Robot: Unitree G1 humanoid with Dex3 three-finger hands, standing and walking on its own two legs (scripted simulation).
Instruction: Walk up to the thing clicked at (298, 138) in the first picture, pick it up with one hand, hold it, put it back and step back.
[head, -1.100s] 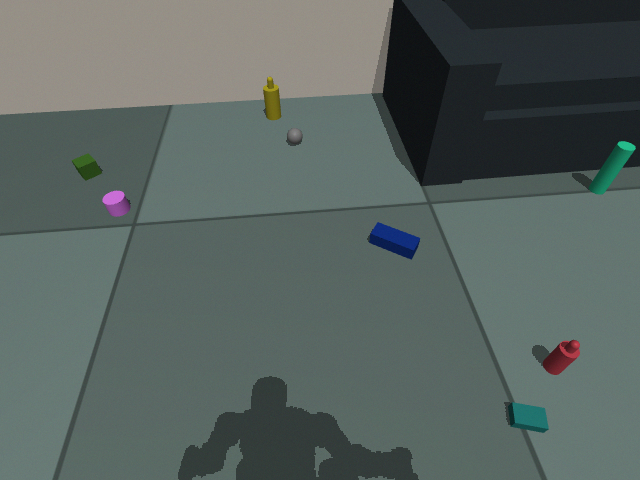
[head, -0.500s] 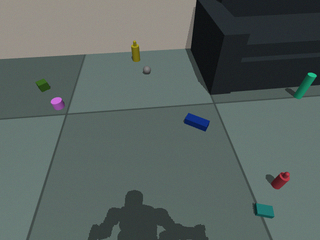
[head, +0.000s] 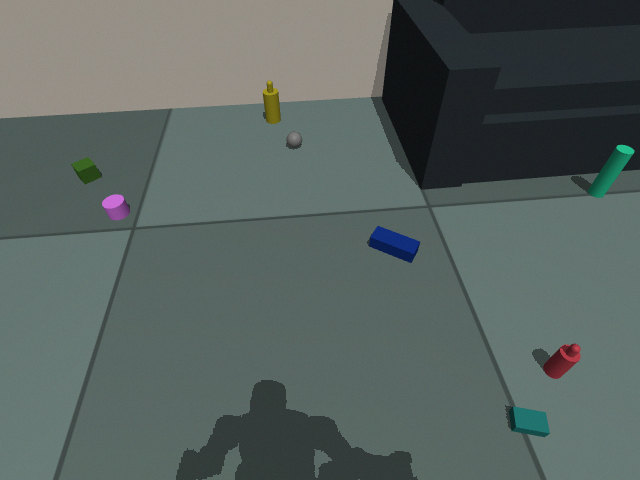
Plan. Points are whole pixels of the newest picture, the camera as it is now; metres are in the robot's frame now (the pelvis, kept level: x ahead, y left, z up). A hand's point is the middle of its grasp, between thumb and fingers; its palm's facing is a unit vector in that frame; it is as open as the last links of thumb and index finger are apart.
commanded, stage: stand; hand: left
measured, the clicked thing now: (294, 139) +1.90 +0.19 -0.74
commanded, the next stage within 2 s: walk up in 0.02 s
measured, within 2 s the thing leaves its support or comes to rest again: neither
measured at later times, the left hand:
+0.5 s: hand (129, 445) +0.21 +0.29 -0.12, palm faces -0.26 -0.80 -0.55, open 7.4 cm
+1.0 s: hand (233, 198) +0.73 +0.23 -0.13, palm faces -0.61 -0.59 -0.53, open 7.3 cm
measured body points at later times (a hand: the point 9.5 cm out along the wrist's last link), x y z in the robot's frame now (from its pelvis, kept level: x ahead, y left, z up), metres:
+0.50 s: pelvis +0.13 -0.01 -0.02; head +0.11 -0.07 +0.43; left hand +0.22 +0.33 -0.09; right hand +0.19 -0.37 -0.13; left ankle +0.25 +0.10 -0.69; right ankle +0.05 -0.16 -0.75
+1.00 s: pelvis +0.45 +0.06 -0.02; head +0.46 +0.03 +0.43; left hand +0.76 +0.26 -0.10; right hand +0.26 -0.23 -0.12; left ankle +0.47 +0.11 -0.75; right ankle +0.45 -0.08 -0.70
